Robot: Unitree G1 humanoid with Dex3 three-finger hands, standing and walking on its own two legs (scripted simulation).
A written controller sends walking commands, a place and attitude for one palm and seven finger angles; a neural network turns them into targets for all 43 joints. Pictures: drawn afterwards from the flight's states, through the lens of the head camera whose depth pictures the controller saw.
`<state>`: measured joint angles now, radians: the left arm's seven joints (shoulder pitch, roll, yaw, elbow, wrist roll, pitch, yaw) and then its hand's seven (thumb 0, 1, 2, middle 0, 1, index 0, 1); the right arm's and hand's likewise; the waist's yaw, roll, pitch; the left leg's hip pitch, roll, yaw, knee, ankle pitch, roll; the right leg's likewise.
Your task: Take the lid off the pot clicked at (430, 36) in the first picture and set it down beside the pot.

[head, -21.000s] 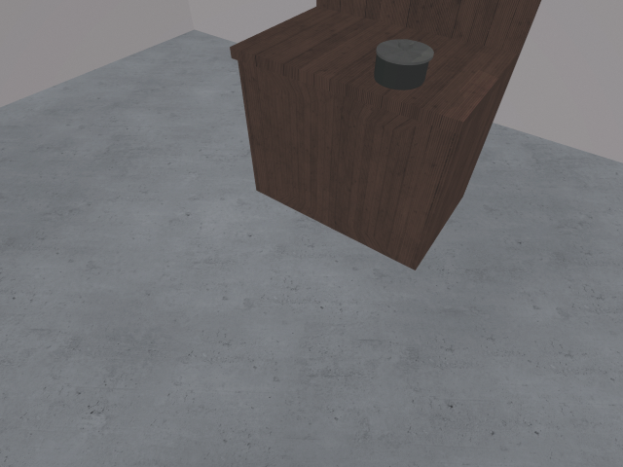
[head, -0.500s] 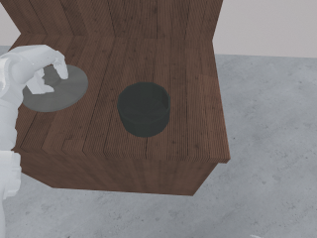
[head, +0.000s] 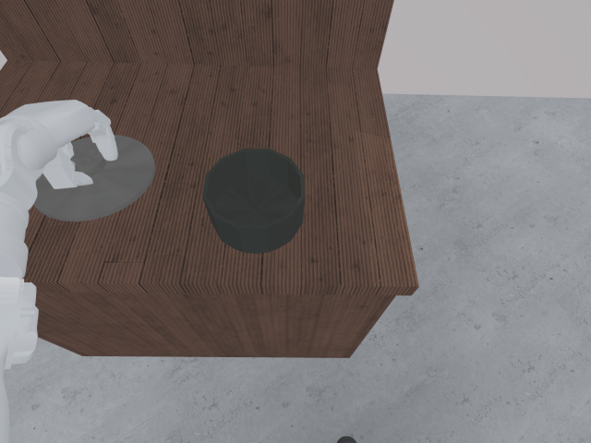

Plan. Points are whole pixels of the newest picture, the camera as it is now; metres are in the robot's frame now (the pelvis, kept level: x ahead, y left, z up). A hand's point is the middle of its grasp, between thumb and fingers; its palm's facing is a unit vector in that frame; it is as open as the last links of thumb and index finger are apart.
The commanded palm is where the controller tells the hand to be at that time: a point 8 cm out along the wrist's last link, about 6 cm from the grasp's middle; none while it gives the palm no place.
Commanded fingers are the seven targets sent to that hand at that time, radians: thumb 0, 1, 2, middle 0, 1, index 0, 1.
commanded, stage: lower the lid onto the table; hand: left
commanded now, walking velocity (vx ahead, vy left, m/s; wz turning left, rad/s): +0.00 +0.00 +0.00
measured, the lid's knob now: (87, 163) +0.49 +0.28 +0.07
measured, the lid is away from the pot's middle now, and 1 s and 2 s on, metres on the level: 0.23 0.22 0.22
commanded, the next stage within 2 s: open the fingers wide in 1.36 s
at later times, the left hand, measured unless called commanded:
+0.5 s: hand (80, 180) +0.47 +0.29 +0.06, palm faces -0.48 -0.06 -0.88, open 7.5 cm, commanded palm +0.49 +0.29 +0.12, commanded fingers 0.00 0.65 0.98 -0.96 -1.07 -0.88 -1.03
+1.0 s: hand (95, 192) +0.46 +0.28 +0.03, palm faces -0.48 -0.06 -0.87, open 7.5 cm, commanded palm +0.49 +0.28 +0.09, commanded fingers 0.00 0.65 0.98 -0.96 -1.07 -0.88 -1.03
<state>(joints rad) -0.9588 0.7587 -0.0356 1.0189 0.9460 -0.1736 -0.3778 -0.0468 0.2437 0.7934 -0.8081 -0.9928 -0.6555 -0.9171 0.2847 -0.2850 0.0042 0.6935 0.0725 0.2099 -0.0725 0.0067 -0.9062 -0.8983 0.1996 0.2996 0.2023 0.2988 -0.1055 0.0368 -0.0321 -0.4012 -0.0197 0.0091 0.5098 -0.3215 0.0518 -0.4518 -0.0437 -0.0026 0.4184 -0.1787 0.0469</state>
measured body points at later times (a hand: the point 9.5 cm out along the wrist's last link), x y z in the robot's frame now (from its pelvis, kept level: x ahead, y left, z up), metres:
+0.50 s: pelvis +0.00 +0.00 -0.01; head +0.11 +0.01 +0.43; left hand +0.49 +0.29 +0.11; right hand +0.03 -0.27 -0.13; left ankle -0.05 +0.08 -0.74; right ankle +0.00 -0.16 -0.74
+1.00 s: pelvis +0.00 +0.00 -0.01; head +0.11 +0.01 +0.43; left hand +0.48 +0.28 +0.09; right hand +0.01 -0.27 -0.14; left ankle -0.05 +0.08 -0.74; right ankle +0.00 -0.16 -0.74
